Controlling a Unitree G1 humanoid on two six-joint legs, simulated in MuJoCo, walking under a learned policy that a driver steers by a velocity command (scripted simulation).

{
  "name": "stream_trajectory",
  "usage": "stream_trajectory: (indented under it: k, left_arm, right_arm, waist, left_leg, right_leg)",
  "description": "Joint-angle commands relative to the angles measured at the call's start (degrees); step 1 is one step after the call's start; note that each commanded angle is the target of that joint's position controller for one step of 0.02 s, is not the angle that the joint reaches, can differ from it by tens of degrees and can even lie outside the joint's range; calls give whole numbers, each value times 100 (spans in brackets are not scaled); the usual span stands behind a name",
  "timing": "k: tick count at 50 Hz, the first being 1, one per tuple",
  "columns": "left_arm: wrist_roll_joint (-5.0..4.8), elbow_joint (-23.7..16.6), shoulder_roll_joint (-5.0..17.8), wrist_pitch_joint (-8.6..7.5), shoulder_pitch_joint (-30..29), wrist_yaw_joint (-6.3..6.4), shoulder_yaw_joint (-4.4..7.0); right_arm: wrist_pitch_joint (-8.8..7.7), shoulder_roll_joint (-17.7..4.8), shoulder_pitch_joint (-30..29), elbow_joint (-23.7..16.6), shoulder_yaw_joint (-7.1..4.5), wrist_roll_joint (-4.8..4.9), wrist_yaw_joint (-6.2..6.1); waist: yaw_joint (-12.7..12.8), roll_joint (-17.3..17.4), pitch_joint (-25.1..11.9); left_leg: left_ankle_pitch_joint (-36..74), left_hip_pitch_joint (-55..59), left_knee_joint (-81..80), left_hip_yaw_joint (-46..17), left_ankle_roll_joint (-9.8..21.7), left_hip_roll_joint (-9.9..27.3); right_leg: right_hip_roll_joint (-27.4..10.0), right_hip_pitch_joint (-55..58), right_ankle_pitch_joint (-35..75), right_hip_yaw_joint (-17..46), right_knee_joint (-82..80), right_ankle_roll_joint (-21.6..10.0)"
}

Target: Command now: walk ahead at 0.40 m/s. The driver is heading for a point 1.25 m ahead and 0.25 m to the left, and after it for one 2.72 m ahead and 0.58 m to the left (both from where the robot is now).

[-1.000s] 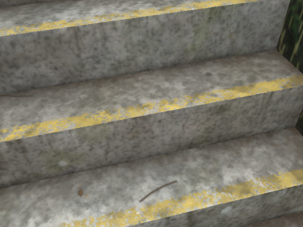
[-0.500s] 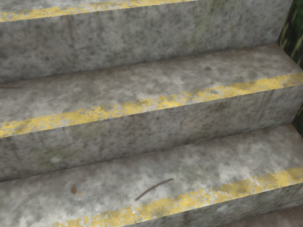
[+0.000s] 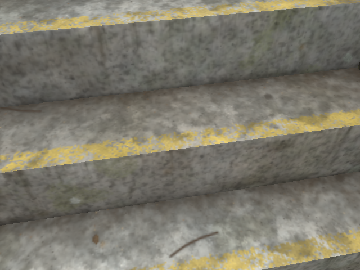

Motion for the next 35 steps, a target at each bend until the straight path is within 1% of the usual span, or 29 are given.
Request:
stream_trajectory:
  k: [1,2,3,4,5,6,7,8,9,10,11,12,13,14,15,16,17,18,19,20,22,23,26,27,28,29,30,32,35]
  left_arm:
    - [135,212,536,-106,1321,88,37]
    - [154,363,166,-85,1490,22,-64]
    - [170,428,-77,-35,1419,-13,-154]
    - [77,298,-90,-5,970,21,-204]
    - [-93,41,-6,-21,-131,55,-259]
    - [-257,-168,242,-41,-775,64,-275]
    - [-437,-178,284,-136,-791,103,-309]
    - [-708,18,809,-198,-240,132,-208]
    - [-801,152,1222,-216,430,73,-88]
    - [-494,221,1879,-177,686,14,133]
    - [-380,213,2283,-91,479,6,328]
    - [-220,74,1287,-196,1336,-118,186]
    - [-107,1,846,-370,850,-344,54]
    - [-155,-241,629,-403,-109,-547,126]
    - [-213,-828,175,-409,-878,-661,38]
    - [-111,-1332,-237,-393,-1855,-740,-134]
    - [-72,-1471,-370,-305,-1853,-708,-223]
    - [-127,-1447,-399,-249,-1395,-658,-277]
    - [-196,-1354,-379,-207,-992,-655,-330]
    - [-206,-1358,-344,-213,-956,-623,-380]
    - [-222,-1391,-422,-186,-968,-485,-487]
    - [-209,-1449,-403,-149,-1069,-405,-520]
    - [-229,-1518,-207,-38,-1260,-187,-510]
    - [-207,-1423,-185,-42,-1194,-140,-501]
    - [-234,-1399,-83,-47,-1237,-106,-465]
    - [-271,-1352,-62,-48,-1205,-97,-445]
    - [-318,-1343,-36,-55,-1313,-77,-431]
    - [-328,-1400,-53,-48,-1655,-109,-426]
    - [-337,-1326,-53,-15,-1713,-139,-429]
  right_arm:
    - [-564,752,-2062,-1777,424,83,127]
    - [-629,748,-2339,-2095,490,66,195]
    - [-616,955,-2396,-2377,634,93,271]
    - [-556,1068,-2100,-2572,765,82,382]
    - [-506,854,-2125,-2879,842,64,494]
    - [-417,644,-2565,-3261,949,54,504]
    - [-270,560,-2591,-3268,1007,-15,480]
    - [-301,590,-2530,-3386,1093,-153,405]
    - [-365,245,-2222,-3233,845,-170,257]
    - [-306,-334,-833,-2495,468,-229,210]
    - [-215,-770,106,-2054,236,-326,179]
    - [-204,-896,54,-1666,51,-304,180]
    - [-2,-1459,1513,-1008,-165,-477,138]
    - [149,-1307,1330,-823,-179,-649,58]
    - [228,-921,688,-675,-148,-478,115]
    - [273,-253,-197,-580,6,-427,137]
    - [220,172,-799,-490,107,-341,170]
    - [172,487,-991,-294,165,-321,199]
    - [77,575,-972,-191,185,-351,229]
    - [36,580,-799,-64,196,-386,247]
    - [11,223,-402,103,139,-438,259]
    - [9,137,-336,94,135,-461,230]
    - [-10,-193,-354,-104,126,-525,107]
    - [-41,-281,-313,-113,117,-606,126]
    - [-74,-393,-199,-131,79,-588,137]
    - [-104,-388,-255,-189,103,-633,126]
    - [-128,-427,-88,-196,87,-584,117]
    - [-162,-407,225,-197,70,-501,36]
    - [-153,-489,170,-291,-16,-402,-78]
  waist:
    - [356,-380,852]
    - [363,-46,872]
    - [238,-93,903]
    - [-152,-144,1047]
    - [-695,-97,1450]
    - [-954,4,1657]
    - [-976,68,1399]
    - [-1068,-309,434]
    - [-1178,-615,-491]
    - [-1561,-1125,-1388]
    - [-1806,-1513,-1512]
    - [-937,-124,-1971]
    - [-1305,2195,-2870]
    - [-1175,2465,-2800]
    - [-762,1580,-1685]
    - [-469,793,-393]
    - [-71,416,444]
    - [294,265,596]
    - [454,337,649]
    - [408,377,712]
    - [375,429,663]
    - [329,418,694]
    - [215,526,671]
    - [168,649,456]
    - [60,626,378]
    - [-8,676,223]
    - [-153,685,180]
    - [-408,616,87]
    - [-438,694,-17]
  left_leg:
    - [-637,-5465,5103,-1038,40,2]
    - [-871,-6060,5581,-1018,178,-2]
    - [-1183,-6462,6311,-1084,302,19]
    - [-1163,-6265,5910,-1105,398,227]
    - [-838,-4938,4066,-714,382,463]
    - [-1,-3167,1980,27,297,716]
    - [1241,-1108,942,813,256,779]
    - [845,1268,-123,1599,360,443]
    - [17,2345,-495,1513,390,84]
    - [-591,2396,-670,1693,427,-324]
    - [-879,1891,-2207,938,471,-292]
    - [-1717,3589,-3183,-1246,1237,596]
    - [-1855,4391,-5600,-3768,1756,1486]
    - [-2991,3693,-6913,-4909,1500,1541]
    - [-3721,2651,-6778,-4392,889,1553]
    - [-3507,1166,-6117,-3439,662,1416]
    - [-2731,101,-5692,-2317,450,1204]
    - [-2208,-286,-5570,-1612,358,971]
    - [-1743,-406,-5685,-1328,444,971]
    - [-1374,-229,-6083,-1379,598,1104]
    - [-1205,11,-6591,-1282,647,1275]
    - [-1301,-118,-6788,-1374,701,1393]
    - [-1377,-515,-7294,-1503,995,1586]
    - [-1327,-272,-7343,-1500,1045,1624]
    - [-1378,-48,-7385,-1514,1039,1662]
    - [-1170,119,-7352,-1493,1034,1691]
    - [-1170,446,-7384,-1541,1060,1741]
    - [-997,1091,-7387,-1606,1063,1855]
    - [-1001,1569,-7538,-1501,1094,1943]
  right_leg:
    - [-2303,3249,3263,2473,-1344,-1429]
    - [-2144,3524,3188,2139,-1314,-1149]
    - [-2171,3381,2842,2001,-1371,-975]
    - [-2091,2625,2131,1643,-1688,-774]
    - [-1663,648,1834,745,-2477,-541]
    - [-1237,-1635,1518,-15,-3358,-501]
    - [-1109,-3127,1554,-293,-4114,-702]
    - [-1001,-3229,4849,-348,-4298,-917]
    - [-1061,-2051,8445,-202,-3097,-904]
    - [-1477,-145,11877,-148,-1816,-1074]
    - [-1514,1354,12698,44,-494,-955]
    - [-1202,-586,11735,451,1299,-863]
    - [-214,-1306,4683,816,3210,-935]
    - [561,-2220,2584,1873,5882,-806]
    - [577,-3182,2208,2058,7056,-869]
    - [545,-3847,2262,1677,7540,-907]
    - [345,-4070,2301,1411,7664,-817]
    - [221,-4061,2424,1410,7773,-727]
    - [244,-4161,2601,1336,8097,-676]
    - [277,-4663,2648,1257,8641,-625]
    - [221,-5404,2876,1141,8835,-465]
    - [169,-5632,2895,1092,8851,-316]
    - [-12,-5634,3085,592,8643,160]
    - [-103,-5683,3128,358,8790,198]
    - [-237,-5721,3133,316,8623,225]
    - [-268,-5615,3152,175,8697,242]
    - [-379,-5665,3092,138,8462,253]
    - [-531,-5689,3036,98,7881,247]
    - [-743,-5124,2925,0,6428,257]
